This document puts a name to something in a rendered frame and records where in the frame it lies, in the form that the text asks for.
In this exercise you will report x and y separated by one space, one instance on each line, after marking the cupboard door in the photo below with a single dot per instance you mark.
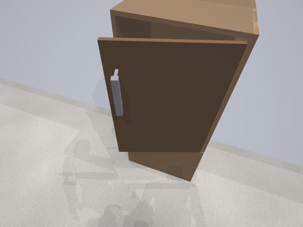
171 89

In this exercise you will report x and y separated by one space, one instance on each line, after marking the handle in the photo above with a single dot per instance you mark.
115 85

